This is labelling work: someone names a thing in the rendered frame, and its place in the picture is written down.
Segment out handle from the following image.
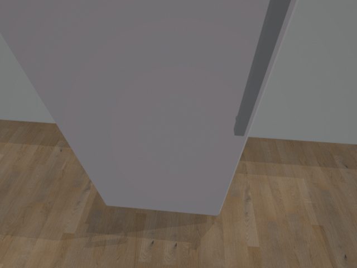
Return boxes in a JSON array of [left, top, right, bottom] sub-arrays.
[[234, 0, 291, 136]]

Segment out fridge door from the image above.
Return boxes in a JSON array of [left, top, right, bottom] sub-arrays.
[[0, 0, 297, 216]]

